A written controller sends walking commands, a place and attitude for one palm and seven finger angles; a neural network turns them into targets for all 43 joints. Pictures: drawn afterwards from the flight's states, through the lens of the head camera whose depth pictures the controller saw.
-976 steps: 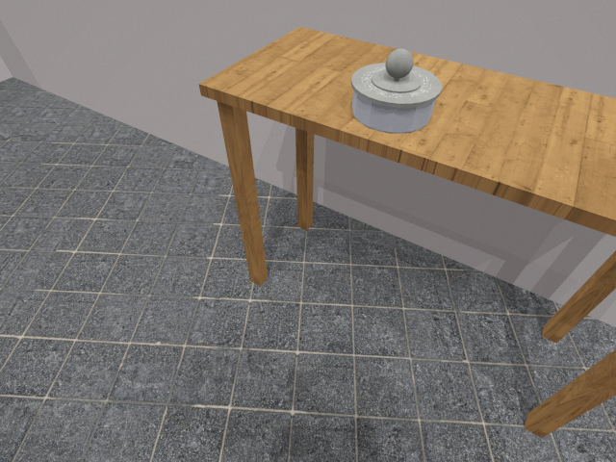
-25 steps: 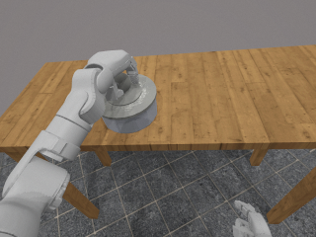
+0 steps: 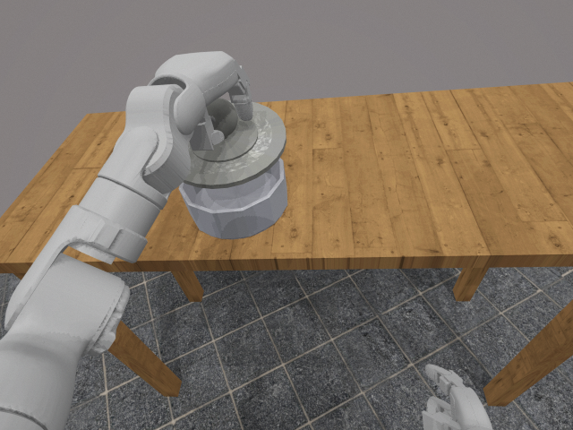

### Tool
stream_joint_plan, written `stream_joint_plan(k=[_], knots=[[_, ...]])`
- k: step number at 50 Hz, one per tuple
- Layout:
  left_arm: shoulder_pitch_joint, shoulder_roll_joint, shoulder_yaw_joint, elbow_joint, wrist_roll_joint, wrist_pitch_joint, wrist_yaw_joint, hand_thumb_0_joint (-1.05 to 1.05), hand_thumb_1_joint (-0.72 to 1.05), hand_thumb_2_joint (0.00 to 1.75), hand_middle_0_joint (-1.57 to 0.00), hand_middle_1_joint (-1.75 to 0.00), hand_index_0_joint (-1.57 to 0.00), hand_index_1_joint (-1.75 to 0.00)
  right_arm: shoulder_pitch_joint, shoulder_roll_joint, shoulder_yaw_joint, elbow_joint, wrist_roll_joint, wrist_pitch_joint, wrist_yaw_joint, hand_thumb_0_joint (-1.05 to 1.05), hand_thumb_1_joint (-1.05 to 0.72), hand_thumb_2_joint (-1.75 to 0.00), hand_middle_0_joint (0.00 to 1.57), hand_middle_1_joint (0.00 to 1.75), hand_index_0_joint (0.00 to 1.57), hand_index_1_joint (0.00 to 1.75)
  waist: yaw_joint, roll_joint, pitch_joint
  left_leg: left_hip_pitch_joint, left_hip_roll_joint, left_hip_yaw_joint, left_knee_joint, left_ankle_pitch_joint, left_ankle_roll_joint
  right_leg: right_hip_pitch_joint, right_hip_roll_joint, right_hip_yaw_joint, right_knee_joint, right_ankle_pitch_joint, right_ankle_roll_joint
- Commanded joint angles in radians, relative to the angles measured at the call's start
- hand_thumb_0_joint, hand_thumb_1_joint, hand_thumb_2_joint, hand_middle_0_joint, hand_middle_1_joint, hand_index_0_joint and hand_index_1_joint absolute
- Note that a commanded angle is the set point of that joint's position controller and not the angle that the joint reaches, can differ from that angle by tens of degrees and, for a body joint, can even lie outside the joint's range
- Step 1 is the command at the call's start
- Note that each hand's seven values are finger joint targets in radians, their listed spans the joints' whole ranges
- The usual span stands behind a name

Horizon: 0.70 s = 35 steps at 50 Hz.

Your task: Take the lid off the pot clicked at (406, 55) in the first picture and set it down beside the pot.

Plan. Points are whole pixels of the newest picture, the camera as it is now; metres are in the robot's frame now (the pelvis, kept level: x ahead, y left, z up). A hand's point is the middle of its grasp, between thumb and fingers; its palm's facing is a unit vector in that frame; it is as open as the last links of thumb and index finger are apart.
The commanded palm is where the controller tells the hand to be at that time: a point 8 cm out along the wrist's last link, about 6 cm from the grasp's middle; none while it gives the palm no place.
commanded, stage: lift the lid straight up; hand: left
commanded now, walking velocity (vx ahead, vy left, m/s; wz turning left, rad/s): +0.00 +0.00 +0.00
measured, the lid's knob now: (218, 118) +0.47 +0.10 +0.23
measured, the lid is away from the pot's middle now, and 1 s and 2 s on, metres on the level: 0.00 0.01 0.12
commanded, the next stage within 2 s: move the lid sideways beside the pot in 1.06 s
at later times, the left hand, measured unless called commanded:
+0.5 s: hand (207, 87) +0.43 +0.09 +0.29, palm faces -0.04 -0.01 -1.00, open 7.5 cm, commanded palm +0.40 +0.11 +0.36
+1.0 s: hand (187, 52) +0.44 +0.10 +0.33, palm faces +0.01 -0.04 -1.00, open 7.5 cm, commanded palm +0.40 +0.12 +0.39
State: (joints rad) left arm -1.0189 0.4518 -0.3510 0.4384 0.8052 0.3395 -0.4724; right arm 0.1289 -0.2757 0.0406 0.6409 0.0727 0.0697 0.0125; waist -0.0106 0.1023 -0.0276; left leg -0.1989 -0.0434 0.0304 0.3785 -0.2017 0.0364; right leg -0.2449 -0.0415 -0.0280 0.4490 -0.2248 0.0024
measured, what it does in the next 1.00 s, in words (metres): stands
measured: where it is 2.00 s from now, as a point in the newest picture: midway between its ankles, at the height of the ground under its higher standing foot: outside the picture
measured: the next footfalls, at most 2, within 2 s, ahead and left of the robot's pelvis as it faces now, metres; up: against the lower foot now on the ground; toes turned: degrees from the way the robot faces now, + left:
none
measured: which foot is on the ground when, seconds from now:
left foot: down 0.00-1.00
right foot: down 0.00-1.00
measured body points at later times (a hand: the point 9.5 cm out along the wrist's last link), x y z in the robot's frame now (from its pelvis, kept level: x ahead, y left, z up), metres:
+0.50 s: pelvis +0.00 +0.00 +0.00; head +0.00 -0.05 +0.45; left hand +0.43 +0.09 +0.34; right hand +0.18 -0.23 -0.11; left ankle +0.00 +0.10 -0.74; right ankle +0.01 -0.12 -0.74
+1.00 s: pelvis +0.00 +0.00 +0.00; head +0.00 -0.05 +0.45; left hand +0.43 +0.10 +0.38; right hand +0.18 -0.23 -0.11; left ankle +0.00 +0.10 -0.74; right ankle +0.01 -0.12 -0.74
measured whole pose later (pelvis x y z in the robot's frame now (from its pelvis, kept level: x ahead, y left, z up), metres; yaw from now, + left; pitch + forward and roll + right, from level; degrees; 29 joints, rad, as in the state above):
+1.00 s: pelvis +0.00 +0.00 +0.00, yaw +0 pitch +2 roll +1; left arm -1.23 0.49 -0.32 0.51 0.83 0.41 -0.55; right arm 0.13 -0.29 0.05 0.64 0.08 0.06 0.00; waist 0.00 0.10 -0.05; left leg -0.20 -0.05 0.04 0.36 -0.19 0.04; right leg -0.25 -0.04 -0.02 0.44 -0.21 0.01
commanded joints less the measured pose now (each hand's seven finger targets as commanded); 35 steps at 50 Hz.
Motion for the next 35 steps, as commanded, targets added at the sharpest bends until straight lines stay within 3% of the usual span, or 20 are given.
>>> stream_joint_plan(k=[1, 4, 5, 8, 9, 10, 14, 15, 18, 19, 20, 22, 24, 25, 28, 29, 30, 31, 34, 35], knots=[[-0.636, 0.25, 0.186, -0.181, 0.05, 0.001, 0.063, 0.0, 0.4, 1.32, -0.9, -0.64, -1.03, -0.72, -0.145, -0.087, -0.027, -0.163, 0.006, -0.053, -0.004, 0.0, -0.9, -0.9, 0.2, 0.3, 0.2, 0.3, 0.002, -0.17, -0.395, 0.092, -0.001, -0.017, -0.018, 0.253, 0.026, 0.184, 0.031, 0.0, -0.018, 0.323, -0.043], [-0.641, 0.226, 0.174, -0.21, 0.027, -0.005, 0.062, 0.0, 0.4, 1.32, -0.9, -0.64, -1.03, -0.72, -0.143, -0.096, -0.032, -0.172, 0.011, -0.056, -0.003, 0.0, -0.9, -0.9, 0.2, 0.3, 0.2, 0.3, -0.001, -0.132, -0.416, 0.115, -0.003, -0.025, -0.013, 0.269, 0.026, 0.18, 0.03, -0.003, -0.017, 0.319, -0.047], [-0.696, 0.273, 0.194, -0.266, 0.05, -0.007, 0.062, 0.0, 0.4, 1.32, -0.9, -0.64, -1.03, -0.72, -0.141, -0.083, -0.027, -0.173, 0.008, -0.064, -0.002, 0.0, -0.9, -0.9, 0.2, 0.3, 0.2, 0.3, 0.009, -0.117, -0.473, 0.132, -0.003, -0.026, -0.017, 0.295, 0.023, 0.206, 0.03, 0.005, -0.005, 0.337, -0.047], [-0.691, 0.229, 0.161, -0.174, 0.051, 0.012, 0.053, 0.0, 0.4, 1.32, -0.9, -0.64, -1.03, -0.72, -0.134, -0.087, -0.026, -0.157, 0.009, -0.058, -0.004, 0.0, -0.9, -0.9, 0.2, 0.3, 0.2, 0.3, -0.003, -0.147, -0.395, 0.107, -0.003, -0.021, -0.02, 0.261, 0.024, 0.162, 0.033, -0.004, -0.016, 0.314, -0.045], [-0.656, 0.25, 0.196, -0.164, 0.029, 0.007, 0.058, 0.0, 0.4, 1.32, -0.9, -0.64, -1.03, -0.72, -0.122, -0.102, -0.033, -0.157, 0.01, -0.057, -0.004, 0.0, -0.9, -0.9, 0.2, 0.3, 0.2, 0.3, -0.002, -0.15, -0.403, 0.111, -0.003, -0.024, -0.013, 0.273, 0.027, 0.173, 0.031, -0.003, -0.025, 0.328, -0.046], [-0.722, 0.336, 0.244, -0.214, 0.059, 0.003, 0.059, 0.0, 0.4, 1.32, -0.9, -0.64, -1.03, -0.72, -0.128, -0.093, -0.024, -0.161, 0.005, -0.064, -0.008, 0.0, -0.9, -0.9, 0.2, 0.3, 0.2, 0.3, 0.013, -0.158, -0.457, 0.105, -0.004, -0.022, -0.027, 0.265, 0.023, 0.216, 0.028, 0.007, -0.014, 0.327, -0.043], [-0.673, 0.234, 0.178, -0.163, 0.03, 0.005, 0.048, 0.0, 0.4, 1.32, -0.9, -0.64, -1.03, -0.72, -0.131, -0.099, -0.03, -0.162, 0.011, -0.063, -0.005, 0.0, -0.9, -0.9, 0.2, 0.3, 0.2, 0.3, 0.001, -0.146, -0.419, 0.116, -0.001, -0.023, -0.015, 0.282, 0.027, 0.179, 0.027, -0.001, -0.021, 0.328, -0.047], [-0.74, 0.289, 0.202, -0.214, 0.058, 0.003, 0.049, 0.0, 0.4, 1.32, -0.9, -0.64, -1.03, -0.72, -0.135, -0.089, -0.024, -0.162, 0.008, -0.067, -0.004, 0.0, -0.9, -0.9, 0.2, 0.3, 0.2, 0.3, 0.01, -0.139, -0.457, 0.119, -0.001, -0.023, -0.025, 0.281, 0.021, 0.198, 0.028, 0.003, -0.01, 0.325, -0.046], [-0.737, 0.263, 0.181, -0.173, 0.057, 0.016, 0.04, 0.0, 0.4, 1.32, -0.9, -0.64, -1.03, -0.72, -0.144, -0.088, -0.023, -0.159, 0.008, -0.066, -0.005, 0.0, -0.9, -0.9, 0.2, 0.3, 0.2, 0.3, 0.007, -0.151, -0.41, 0.099, -0.004, -0.019, -0.023, 0.266, 0.024, 0.179, 0.028, 0.002, -0.013, 0.32, -0.047], [-0.684, 0.247, 0.189, -0.164, 0.028, 0.009, 0.042, 0.0, 0.4, 1.32, -0.9, -0.64, -1.03, -0.72, -0.133, -0.1, -0.031, -0.165, 0.012, -0.063, -0.001, 0.0, -0.9, -0.9, 0.2, 0.3, 0.2, 0.3, 0.004, -0.155, -0.414, 0.108, -0.002, -0.024, -0.014, 0.28, 0.027, 0.18, 0.026, -0.001, -0.022, 0.326, -0.047], [-0.742, 0.318, 0.226, -0.197, 0.06, 0.01, 0.043, 0.0, 0.4, 1.32, -0.9, -0.64, -1.03, -0.72, -0.141, -0.092, -0.022, -0.164, 0.009, -0.065, -0.003, 0.0, -0.9, -0.9, 0.2, 0.3, 0.2, 0.3, 0.017, -0.159, -0.447, 0.1, -0.001, -0.018, -0.028, 0.271, 0.021, 0.206, 0.025, 0.006, -0.012, 0.32, -0.045], [-0.758, 0.259, 0.172, -0.159, 0.061, 0.02, 0.035, 0.0, 0.4, 1.32, -0.9, -0.64, -1.03, -0.72, -0.146, -0.087, -0.021, -0.162, 0.011, -0.063, -0.007, 0.0, -0.9, -0.9, 0.2, 0.3, 0.2, 0.3, 0.003, -0.162, -0.395, 0.09, -0.003, -0.012, -0.025, 0.248, 0.025, 0.171, 0.024, 0.002, -0.019, 0.308, -0.045], [-0.728, 0.263, 0.191, -0.184, 0.033, 0.01, 0.038, 0.0, 0.4, 1.32, -0.9, -0.64, -1.03, -0.72, -0.142, -0.1, -0.03, -0.169, 0.015, -0.064, -0.003, 0.0, -0.9, -0.9, 0.2, 0.3, 0.2, 0.3, 0.005, -0.144, -0.434, 0.117, -0.004, -0.017, -0.009, 0.285, 0.029, 0.187, 0.023, 0.006, -0.02, 0.331, -0.047], [-0.774, 0.315, 0.214, -0.207, 0.061, 0.015, 0.037, 0.0, 0.4, 1.32, -0.9, -0.64, -1.03, -0.72, -0.149, -0.088, -0.021, -0.168, 0.008, -0.067, -0.005, 0.0, -0.9, -0.9, 0.2, 0.3, 0.2, 0.3, 0.017, -0.15, -0.462, 0.103, -0.005, -0.015, -0.023, 0.27, 0.024, 0.213, 0.023, 0.012, -0.013, 0.327, -0.044], [-0.78, 0.278, 0.18, -0.134, 0.065, 0.031, 0.026, 0.0, 0.4, 1.32, -0.9, -0.64, -1.03, -0.72, -0.148, -0.091, -0.019, -0.157, 0.01, -0.062, -0.011, 0.0, -0.9, -0.9, 0.2, 0.3, 0.2, 0.3, 0.006, -0.168, -0.398, 0.087, -0.003, -0.012, -0.031, 0.243, 0.024, 0.174, 0.024, 0.003, -0.021, 0.301, -0.045], [-0.742, 0.265, 0.188, -0.119, 0.033, 0.023, 0.03, 0.0, 0.4, 1.32, -0.9, -0.64, -1.03, -0.72, -0.133, -0.104, -0.026, -0.159, 0.014, -0.061, -0.009, 0.0, -0.9, -0.9, 0.2, 0.3, 0.2, 0.3, 0.003, -0.169, -0.398, 0.091, -0.005, -0.016, -0.022, 0.25, 0.027, 0.175, 0.02, 0.002, -0.032, 0.306, -0.044], [-0.8, 0.34, 0.227, -0.146, 0.07, 0.025, 0.031, 0.0, 0.4, 1.32, -0.9, -0.64, -1.03, -0.72, -0.138, -0.096, -0.018, -0.157, 0.009, -0.065, -0.012, 0.0, -0.9, -0.9, 0.2, 0.3, 0.2, 0.3, 0.016, -0.172, -0.436, 0.086, -0.002, -0.013, -0.035, 0.243, 0.023, 0.202, 0.021, 0.01, -0.022, 0.301, -0.043], [-0.806, 0.283, 0.178, -0.108, 0.072, 0.032, 0.024, 0.0, 0.4, 1.32, -0.9, -0.64, -1.03, -0.72, -0.155, -0.091, -0.017, -0.159, 0.008, -0.063, -0.017, 0.0, -0.9, -0.9, 0.2, 0.3, 0.2, 0.3, 0.003, -0.185, -0.395, 0.075, -0.004, -0.008, -0.033, 0.227, 0.026, 0.178, 0.021, 0.006, -0.025, 0.29, -0.043], [-0.808, 0.239, 0.152, -0.151, 0.033, 0.021, 0.023, 0.0, 0.4, 1.32, -0.9, -0.64, -1.03, -0.72, -0.133, -0.099, -0.026, -0.163, 0.018, -0.074, -0.008, 0.0, -0.9, -0.9, 0.2, 0.3, 0.2, 0.3, -0.004, -0.13, -0.435, 0.128, -0.004, -0.024, -0.017, 0.266, 0.028, 0.166, 0.021, 0.003, -0.029, 0.298, -0.047], [-0.87, 0.305, 0.19, -0.195, 0.068, 0.024, 0.025, 0.0, 0.4, 1.32, -0.9, -0.64, -1.03, -0.72, -0.139, -0.088, -0.02, -0.164, 0.01, -0.082, -0.011, 0.0, -0.9, -0.9, 0.2, 0.3, 0.2, 0.3, 0.011, -0.127, -0.481, 0.126, -0.007, -0.02, -0.027, 0.263, 0.025, 0.198, 0.025, 0.013, -0.02, 0.301, -0.047]])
